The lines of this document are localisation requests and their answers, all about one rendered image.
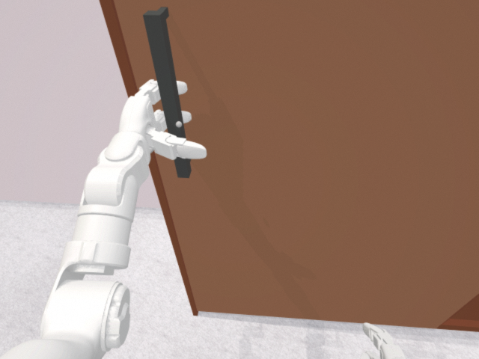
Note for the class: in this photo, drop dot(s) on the left robot upper arm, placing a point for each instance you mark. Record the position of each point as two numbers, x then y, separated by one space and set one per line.
84 320

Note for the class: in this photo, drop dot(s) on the robot left forearm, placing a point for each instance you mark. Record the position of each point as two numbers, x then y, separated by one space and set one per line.
106 212

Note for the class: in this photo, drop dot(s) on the left robot hand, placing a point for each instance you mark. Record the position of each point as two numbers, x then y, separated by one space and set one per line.
138 116

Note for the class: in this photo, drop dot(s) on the handle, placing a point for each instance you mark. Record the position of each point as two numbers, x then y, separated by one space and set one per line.
160 48

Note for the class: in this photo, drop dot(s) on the wardrobe door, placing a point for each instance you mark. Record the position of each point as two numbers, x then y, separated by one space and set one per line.
469 311
341 181

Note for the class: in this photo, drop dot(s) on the right robot hand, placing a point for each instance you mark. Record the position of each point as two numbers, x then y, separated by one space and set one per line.
383 342

